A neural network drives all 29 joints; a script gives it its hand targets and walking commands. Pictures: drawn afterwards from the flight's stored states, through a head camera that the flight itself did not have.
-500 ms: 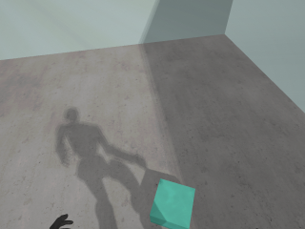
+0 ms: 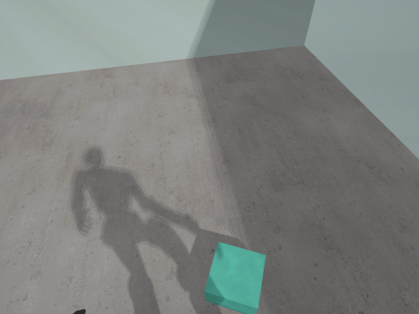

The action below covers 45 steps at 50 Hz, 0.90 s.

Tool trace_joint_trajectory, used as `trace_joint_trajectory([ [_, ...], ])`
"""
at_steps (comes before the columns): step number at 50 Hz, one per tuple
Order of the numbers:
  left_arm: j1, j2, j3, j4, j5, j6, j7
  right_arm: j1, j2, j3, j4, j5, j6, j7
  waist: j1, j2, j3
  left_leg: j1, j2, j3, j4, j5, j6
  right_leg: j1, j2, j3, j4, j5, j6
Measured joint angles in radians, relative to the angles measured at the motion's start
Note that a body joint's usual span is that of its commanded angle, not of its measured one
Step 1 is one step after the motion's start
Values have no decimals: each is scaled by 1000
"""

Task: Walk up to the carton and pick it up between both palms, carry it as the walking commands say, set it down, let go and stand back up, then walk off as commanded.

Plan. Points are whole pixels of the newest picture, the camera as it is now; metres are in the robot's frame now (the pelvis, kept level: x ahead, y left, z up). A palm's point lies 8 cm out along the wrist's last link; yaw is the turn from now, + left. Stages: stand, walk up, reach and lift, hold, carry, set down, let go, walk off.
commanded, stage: stand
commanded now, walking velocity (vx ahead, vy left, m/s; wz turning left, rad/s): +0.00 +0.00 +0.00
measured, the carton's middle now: (235, 278) +0.39 -0.07 -0.70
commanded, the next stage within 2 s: walk off in 0.56 s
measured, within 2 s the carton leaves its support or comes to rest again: neither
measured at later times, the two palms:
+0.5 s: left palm out of the picture +0.08 +0.30 -0.10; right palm out of the picture +0.05 -0.29 -0.12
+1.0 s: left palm out of the picture +0.05 +0.26 -0.13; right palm out of the picture +0.02 -0.31 -0.13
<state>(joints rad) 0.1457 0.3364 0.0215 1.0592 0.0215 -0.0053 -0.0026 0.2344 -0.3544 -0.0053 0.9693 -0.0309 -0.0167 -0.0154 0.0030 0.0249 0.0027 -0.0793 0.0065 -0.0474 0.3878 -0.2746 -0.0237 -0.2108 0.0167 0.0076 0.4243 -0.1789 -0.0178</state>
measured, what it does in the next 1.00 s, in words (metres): lifts its right foot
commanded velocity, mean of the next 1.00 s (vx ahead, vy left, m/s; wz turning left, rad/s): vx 0.00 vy -0.06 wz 0.00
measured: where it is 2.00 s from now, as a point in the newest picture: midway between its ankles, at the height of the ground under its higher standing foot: outside the picture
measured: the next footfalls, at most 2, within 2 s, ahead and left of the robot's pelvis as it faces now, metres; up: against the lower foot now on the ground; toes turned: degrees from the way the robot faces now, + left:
right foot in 1.12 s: +0.06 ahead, -0.21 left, +0.00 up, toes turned -12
left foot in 1.48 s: +0.04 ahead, -0.06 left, +0.00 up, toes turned -5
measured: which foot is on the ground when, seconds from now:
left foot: down 0.00-1.00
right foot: down 0.00-0.90, up 0.92-1.00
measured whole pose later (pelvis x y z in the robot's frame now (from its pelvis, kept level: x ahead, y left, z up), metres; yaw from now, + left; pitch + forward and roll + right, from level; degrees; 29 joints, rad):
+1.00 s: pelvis -0.01 -0.02 -0.01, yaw -5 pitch -1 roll +0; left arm 0.20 0.30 0.02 1.11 0.03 0.06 0.01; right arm 0.19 -0.30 -0.02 1.00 -0.04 0.02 -0.03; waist -0.04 0.01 0.02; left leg -0.14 0.07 0.02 0.48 -0.33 -0.05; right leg -0.41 0.03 0.00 0.86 -0.44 0.04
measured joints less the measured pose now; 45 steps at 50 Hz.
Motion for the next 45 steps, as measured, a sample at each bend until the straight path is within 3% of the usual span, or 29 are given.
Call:
trace_joint_trajectory([
  [41,-16,7,-14,52,-17,6,9,-37,3,2,58,6,14,9,-5,-6,10,1,4,32,-27,19,0,-16,8,31,-19,27,3],
  [45,24,-13,-17,67,-18,37,15,-57,34,2,26,2,31,5,-28,-22,12,-41,19,54,35,-15,-7,-71,27,49,50,8,4],
])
